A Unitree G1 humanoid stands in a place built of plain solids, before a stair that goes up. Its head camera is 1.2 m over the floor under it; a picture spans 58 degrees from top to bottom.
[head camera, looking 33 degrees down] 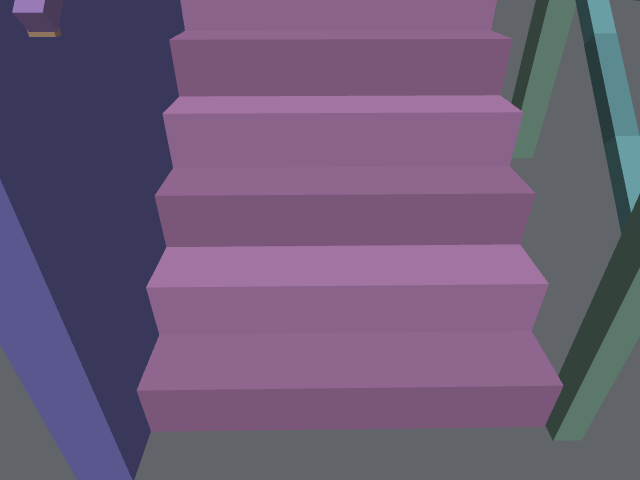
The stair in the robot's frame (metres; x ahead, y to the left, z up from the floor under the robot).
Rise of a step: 0.19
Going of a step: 0.21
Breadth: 1.20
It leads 1 degrees to the left of straight ahead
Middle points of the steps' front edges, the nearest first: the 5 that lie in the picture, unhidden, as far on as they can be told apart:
0.79 -0.09 0.19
1.01 -0.08 0.39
1.22 -0.08 0.58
1.43 -0.08 0.77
1.65 -0.08 0.97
